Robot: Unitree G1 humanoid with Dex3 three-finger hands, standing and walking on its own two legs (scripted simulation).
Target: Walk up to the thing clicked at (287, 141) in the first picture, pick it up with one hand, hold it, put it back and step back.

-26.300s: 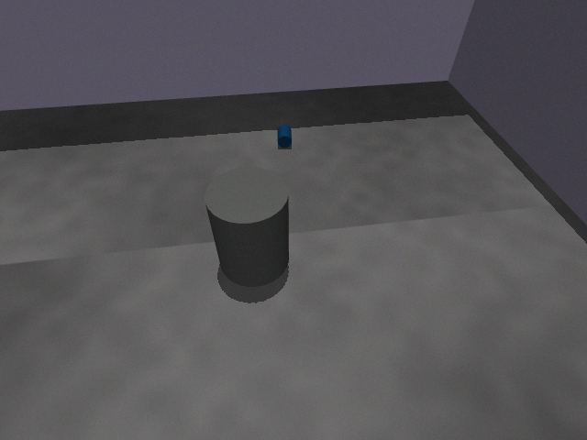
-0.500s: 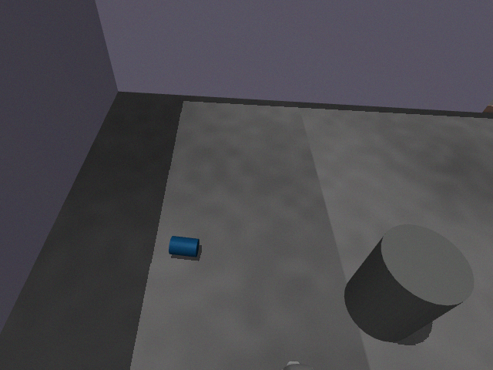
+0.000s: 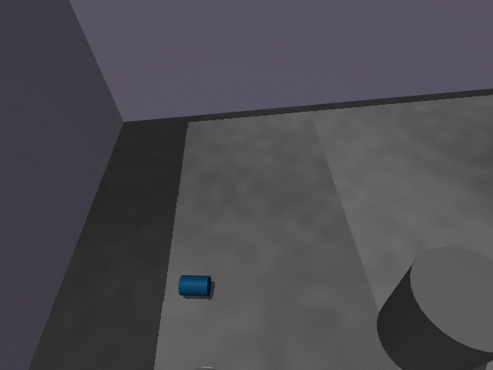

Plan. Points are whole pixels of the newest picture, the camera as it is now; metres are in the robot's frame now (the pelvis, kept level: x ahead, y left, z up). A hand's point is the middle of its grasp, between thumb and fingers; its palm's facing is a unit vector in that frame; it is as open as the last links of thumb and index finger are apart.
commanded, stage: walk up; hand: left
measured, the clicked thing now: (195, 285) +0.61 +0.29 -0.73
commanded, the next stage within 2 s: none
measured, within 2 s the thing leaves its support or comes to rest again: neither
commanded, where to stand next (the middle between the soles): +0.19 +0.04 m, yaw +1 degrees
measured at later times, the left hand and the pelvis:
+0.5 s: hand out of the picture +0.16 +0.32 -0.17, palm faces -0.02 -0.94 -0.33, open 7.4 cm; pelvis +0.11 +0.05 -0.01, yaw +0 degrees
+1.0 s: hand (120, 347) +0.22 +0.28 -0.15, palm faces -0.02 -0.95 -0.32, open 7.4 cm; pelvis +0.12 +0.03 +0.00, yaw +0 degrees
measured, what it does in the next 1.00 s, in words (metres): walks ahead: left foot, then right foot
